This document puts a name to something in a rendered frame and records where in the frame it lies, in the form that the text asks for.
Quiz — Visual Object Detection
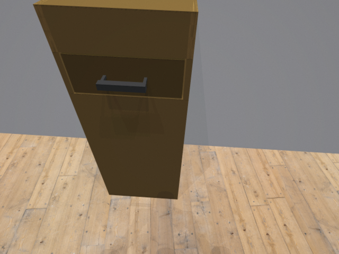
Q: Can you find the handle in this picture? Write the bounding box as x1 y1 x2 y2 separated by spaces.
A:
96 75 147 93

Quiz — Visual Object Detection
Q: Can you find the drawer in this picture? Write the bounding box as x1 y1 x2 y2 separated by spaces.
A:
61 52 185 98

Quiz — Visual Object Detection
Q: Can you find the cabinet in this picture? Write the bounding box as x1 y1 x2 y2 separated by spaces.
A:
33 0 198 199

